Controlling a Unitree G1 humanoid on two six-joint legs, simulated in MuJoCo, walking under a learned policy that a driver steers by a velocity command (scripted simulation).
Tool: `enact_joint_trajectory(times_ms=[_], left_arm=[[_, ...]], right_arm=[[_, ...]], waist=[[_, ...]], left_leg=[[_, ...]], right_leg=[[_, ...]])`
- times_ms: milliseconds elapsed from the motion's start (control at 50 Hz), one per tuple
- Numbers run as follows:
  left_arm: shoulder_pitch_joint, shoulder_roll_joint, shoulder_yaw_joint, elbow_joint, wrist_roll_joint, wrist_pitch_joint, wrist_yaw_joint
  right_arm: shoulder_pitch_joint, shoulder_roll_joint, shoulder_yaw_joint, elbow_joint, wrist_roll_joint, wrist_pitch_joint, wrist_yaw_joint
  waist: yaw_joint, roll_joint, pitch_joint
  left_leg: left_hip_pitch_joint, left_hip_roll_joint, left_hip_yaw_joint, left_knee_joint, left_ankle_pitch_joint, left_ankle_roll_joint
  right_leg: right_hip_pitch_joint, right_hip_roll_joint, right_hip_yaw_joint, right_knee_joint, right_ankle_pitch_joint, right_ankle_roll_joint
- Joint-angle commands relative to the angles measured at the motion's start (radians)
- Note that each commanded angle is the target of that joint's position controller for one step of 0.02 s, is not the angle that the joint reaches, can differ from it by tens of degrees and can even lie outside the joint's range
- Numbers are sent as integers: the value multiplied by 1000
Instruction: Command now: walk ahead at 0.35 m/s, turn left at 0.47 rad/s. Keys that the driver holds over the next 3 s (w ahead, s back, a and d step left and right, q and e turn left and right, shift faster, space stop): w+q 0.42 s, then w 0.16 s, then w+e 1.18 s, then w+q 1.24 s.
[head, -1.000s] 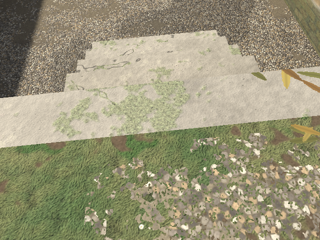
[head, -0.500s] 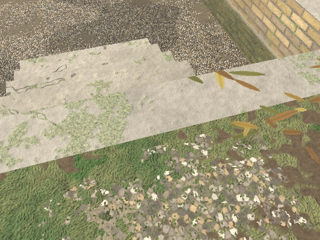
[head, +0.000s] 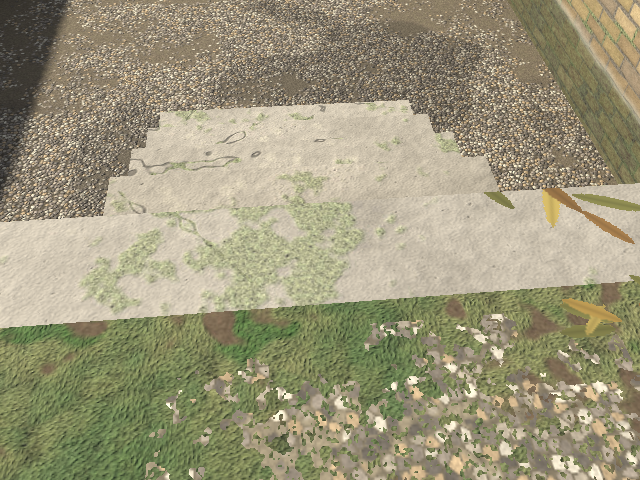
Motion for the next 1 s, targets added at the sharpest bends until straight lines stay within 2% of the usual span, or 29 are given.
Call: enact_joint_trajectory(times_ms=[20, 60, 80, 100, 120, 140, 160, 180, 200, 240, 280, 380, 480, 540, 560, 580, 600, 620, 640, 660, 680, 700, 720, 760, 840, 900, 960, 980, 1000], left_arm=[[-104, 196, 55, -85, -15, -25, -13], [-100, 186, 51, -78, -19, -23, -22], [-82, 150, 37, -74, -6, -26, -25], [-101, 90, 16, -99, 20, -32, -25], [-117, 19, -8, -192, 24, -54, -17], [-152, 111, 9, -186, -32, -76, -20], [-186, 150, 18, -188, -49, -88, -27], [-175, 147, 17, -167, -25, -93, -25], [-163, 139, 20, -151, 6, -94, -22], [-151, 128, 23, -135, 22, -84, -33], [-180, 108, 17, -132, 29, -74, -34], [-385, 45, -12, -173, 14, -77, -46], [-464, 66, -8, -183, 3, -95, -73], [-401, 99, 9, -168, 4, -101, -71], [-312, 125, 25, -145, 6, -102, -63], [-177, 157, 39, -123, 12, -103, -57], [-6, 223, 52, -107, 24, -97, -52], [62, 236, 58, -45, 15, -89, -68], [42, 140, 34, -51, -13, -88, -69], [-39, 110, 23, -58, -16, -81, -64], [-82, 108, 17, -65, -3, -73, -63], [-104, 102, 15, -66, 4, -69, -62], [-111, 94, 10, -68, 13, -69, -59], [-103, 90, 8, -57, 2, -69, -53], [-74, 148, 26, -34, -15, -57, -32], [-14, 167, 33, -15, -20, -41, -26], [19, 165, 33, -8, -28, -29, -21], [-45, 95, -13, 0, 146, -62, -91], [-59, 87, -6, -6, 125, -77, -113]], right_arm=[[-62, -50, -4, -92, 0, -12, 17], [50, -76, -22, -59, -1, -5, 9], [163, -121, -50, -29, 5, -1, 0], [303, -205, -81, -6, 11, -1, -14], [313, -332, -87, -47, -3, -24, -13], [270, -251, -67, -62, -7, -49, -5], [233, -191, -47, -59, -13, -63, -5], [189, -155, -36, -65, -15, -67, -5], [137, -137, -29, -73, -20, -61, -9], [101, -123, -22, -87, -32, -57, -23], [125, -131, -25, -74, -23, -60, -38], [215, -145, -34, -21, -3, -50, -63], [270, -135, -36, 24, 6, -36, -71], [262, -140, -42, 35, -4, -25, -71], [252, -135, -40, 32, -7, -22, -68], [235, -116, -30, 18, -15, -20, -64], [279, -61, -8, -1, -40, -25, -63], [417, 3, 11, 12, -6, -37, -58], [334, -96, -4, 14, 9, -47, -56], [192, -135, -14, -17, 9, -54, -51], [109, -124, -9, -38, -9, -66, -51], [79, -111, -12, -50, -26, -77, -48], [88, -94, -10, -54, -30, -82, -44], [104, -59, 1, -52, -35, -83, -40], [-39, -12, 27, -95, -42, -89, -34], [-131, -29, 24, -110, -28, -100, -24], [-160, -68, 5, -125, -16, -104, -22], [-88, 7, 63, -94, -136, -75, -5], [-54, -40, 45, -90, -120, -66, -2]], waist=[[-23, -139, 29], [-81, -88, 7], [-133, -35, -41], [-195, 161, -69], [-147, 385, -147], [-162, 202, -122], [-141, 145, -32], [-107, 68, 6], [-77, 51, 25], [-50, 86, 19], [-53, 59, 16], [-117, 74, 41], [-138, 84, 43], [-101, 124, 23], [-53, 128, -40], [18, 120, -160], [51, -31, -337], [-9, -343, -419], [24, -206, -298], [27, -114, -144], [11, -28, -64], [-14, -15, -22], [-39, -43, -25], [-61, -81, -33], [-29, -82, 12], [7, -86, 9], [-1, -98, 0], [-61, -119, 7], [-92, -83, 15]], left_leg=[[114, -5, 55, -126, 65, -3], [297, -67, 119, -209, 101, 23], [444, -101, 114, -231, 87, 51], [592, 15, -128, -354, 22, 121], [701, 264, -830, -634, -274, 328], [677, 323, -927, -743, -434, 360], [602, 309, -810, -713, -388, 329], [517, 261, -681, -676, -247, 286], [437, 206, -562, -660, -102, 253], [358, 133, -430, -683, 69, 232], [351, 109, -352, -687, 229, 235], [330, 61, -278, -660, 321, 193], [431, 115, -345, -598, 342, 177], [511, 135, -352, -510, 587, 152], [518, 102, -324, -400, 769, 135], [441, 57, -290, -216, 793, 108], [219, -36, -242, 94, 490, 68], [-106, -176, -201, 390, -193, 3], [-211, -111, -239, 468, -169, 8], [-240, -59, -181, 452, -72, 10], [-218, -25, -144, 407, -8, 10], [-195, 1, -133, 343, 33, 5], [-150, 20, -131, 298, 55, 0], [-121, 26, -107, 194, 52, -23], [-42, 3, -65, -109, 202, -66], [65, -42, -66, -262, 394, -78], [130, -50, -98, -342, 387, -60], [146, -3, -108, -281, 344, -23], [231, 7, -96, -303, 331, 11]], right_leg=[[-132, -196, 95, -173, -20, -173], [-213, -192, 42, -46, -13, -152], [-266, -160, -16, 140, 95, -124], [-431, -80, -105, 524, 48, -49], [-743, 98, 34, 850, -302, 4], [-841, 49, 163, 962, -231, -17], [-872, 2, 158, 948, -135, -51], [-816, -37, 153, 882, -50, -63], [-747, -62, 156, 789, 20, -61], [-644, -57, 134, 704, 119, -42], [-635, -32, 112, 611, 201, -10], [-557, 39, 95, 251, 401, 28], [-495, 50, 118, 106, 437, -7], [-404, 65, 87, 81, 305, -59], [-273, 89, 51, 50, 296, -91], [-35, 32, 86, 79, 319, -142], [303, -160, 339, 145, 315, -242], [528, -335, 813, -14, 46, -376], [451, -304, 836, -89, -117, -341], [301, -264, 674, -105, -52, -310], [160, -221, 579, -127, 84, -299], [74, -187, 523, -144, 193, -300], [29, -156, 485, -162, 264, -297], [-10, -127, 432, -188, 331, -311], [-143, -85, 330, -216, 342, -294], [-179, -71, 322, -190, 315, -258], [-138, -97, 391, -126, 225, -223], [-184, -124, 399, -118, 204, -247], [-221, -124, 406, -78, 251, -236]])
